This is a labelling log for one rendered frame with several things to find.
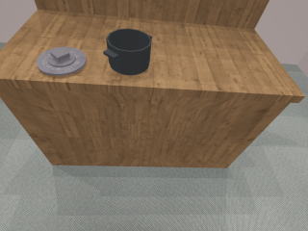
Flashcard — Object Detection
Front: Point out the pot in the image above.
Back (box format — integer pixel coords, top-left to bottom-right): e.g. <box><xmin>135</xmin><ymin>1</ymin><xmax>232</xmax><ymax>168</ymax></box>
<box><xmin>103</xmin><ymin>28</ymin><xmax>152</xmax><ymax>75</ymax></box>

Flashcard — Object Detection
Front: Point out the knob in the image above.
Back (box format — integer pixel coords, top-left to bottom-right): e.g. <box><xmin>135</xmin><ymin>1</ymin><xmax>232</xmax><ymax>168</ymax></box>
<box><xmin>50</xmin><ymin>48</ymin><xmax>70</xmax><ymax>61</ymax></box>

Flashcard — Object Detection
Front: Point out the lid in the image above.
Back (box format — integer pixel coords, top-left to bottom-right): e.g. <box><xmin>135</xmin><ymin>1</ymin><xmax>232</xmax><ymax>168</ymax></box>
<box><xmin>36</xmin><ymin>46</ymin><xmax>87</xmax><ymax>76</ymax></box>

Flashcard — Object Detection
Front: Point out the table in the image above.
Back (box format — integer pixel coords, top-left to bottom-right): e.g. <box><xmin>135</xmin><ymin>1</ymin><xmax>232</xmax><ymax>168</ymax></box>
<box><xmin>0</xmin><ymin>0</ymin><xmax>305</xmax><ymax>168</ymax></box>

